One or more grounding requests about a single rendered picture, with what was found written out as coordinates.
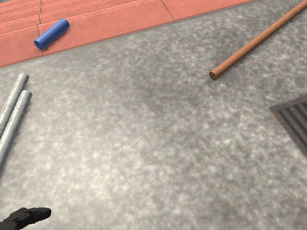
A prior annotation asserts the left robot hand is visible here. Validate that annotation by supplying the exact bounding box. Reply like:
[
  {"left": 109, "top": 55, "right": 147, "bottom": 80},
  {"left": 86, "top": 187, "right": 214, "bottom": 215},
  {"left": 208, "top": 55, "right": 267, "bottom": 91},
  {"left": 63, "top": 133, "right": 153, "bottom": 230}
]
[{"left": 0, "top": 207, "right": 52, "bottom": 230}]

